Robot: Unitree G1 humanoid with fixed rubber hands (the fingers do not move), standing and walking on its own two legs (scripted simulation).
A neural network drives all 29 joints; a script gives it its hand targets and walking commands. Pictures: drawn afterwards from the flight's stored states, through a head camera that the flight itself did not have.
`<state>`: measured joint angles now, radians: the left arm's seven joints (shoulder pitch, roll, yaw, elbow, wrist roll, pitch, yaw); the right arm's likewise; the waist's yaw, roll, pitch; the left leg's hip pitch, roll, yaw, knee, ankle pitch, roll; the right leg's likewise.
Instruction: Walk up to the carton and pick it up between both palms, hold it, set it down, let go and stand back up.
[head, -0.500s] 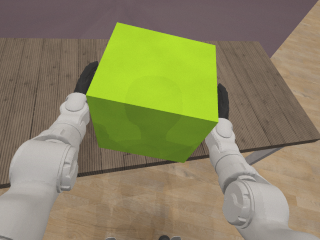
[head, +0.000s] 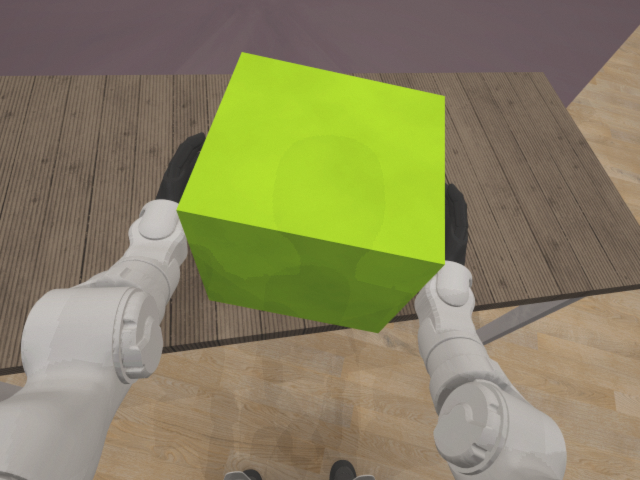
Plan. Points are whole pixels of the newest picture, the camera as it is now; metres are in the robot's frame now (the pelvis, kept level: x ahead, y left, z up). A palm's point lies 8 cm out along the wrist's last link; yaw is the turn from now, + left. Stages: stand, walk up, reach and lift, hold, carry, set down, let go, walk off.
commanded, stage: reach and lift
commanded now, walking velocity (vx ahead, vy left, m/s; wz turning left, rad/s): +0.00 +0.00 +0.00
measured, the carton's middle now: (316, 206) +0.47 -0.01 +0.00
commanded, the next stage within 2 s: none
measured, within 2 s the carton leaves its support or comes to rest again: leaves its support in 1.60 s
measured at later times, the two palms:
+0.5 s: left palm (176, 198) +0.46 +0.16 +0.02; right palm (446, 251) +0.40 -0.18 +0.02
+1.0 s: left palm (175, 202) +0.46 +0.16 +0.02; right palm (444, 251) +0.40 -0.18 +0.01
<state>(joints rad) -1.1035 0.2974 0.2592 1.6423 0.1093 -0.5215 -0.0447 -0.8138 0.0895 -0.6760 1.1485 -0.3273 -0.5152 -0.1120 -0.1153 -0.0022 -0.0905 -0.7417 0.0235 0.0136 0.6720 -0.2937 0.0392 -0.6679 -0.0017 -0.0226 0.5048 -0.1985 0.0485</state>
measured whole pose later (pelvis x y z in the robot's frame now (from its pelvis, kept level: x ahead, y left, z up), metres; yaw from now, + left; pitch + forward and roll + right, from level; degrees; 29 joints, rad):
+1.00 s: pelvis +0.00 -0.02 +0.01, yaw +2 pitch +23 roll -3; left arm -1.06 0.29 0.17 1.61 0.07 -0.61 -0.05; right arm -0.79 0.06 -0.57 1.30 -0.25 -0.72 -0.18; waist -0.10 -0.02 -0.11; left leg -0.72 0.03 -0.01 0.53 -0.21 0.01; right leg -0.63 0.00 -0.08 0.36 -0.13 0.02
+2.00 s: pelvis -0.01 -0.01 +0.02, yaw +2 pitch +8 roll -2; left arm -0.92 0.26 -0.08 1.31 -0.23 -0.23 0.02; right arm -0.68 -0.04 -0.14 0.91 0.14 -0.14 -0.20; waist -0.12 0.03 -0.18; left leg -0.43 0.01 0.01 0.52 -0.24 0.04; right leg -0.37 -0.02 -0.04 0.38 -0.16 0.04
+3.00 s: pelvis +0.01 -0.05 +0.03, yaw +4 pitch -5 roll -1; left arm -0.46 0.07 0.25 0.23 0.14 0.46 -0.01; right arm -0.49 -0.08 0.00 0.48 0.20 0.23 -0.19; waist -0.06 -0.04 -0.01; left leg -0.05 0.01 -0.04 0.32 -0.18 -0.01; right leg 0.00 0.00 -0.06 0.25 -0.16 0.00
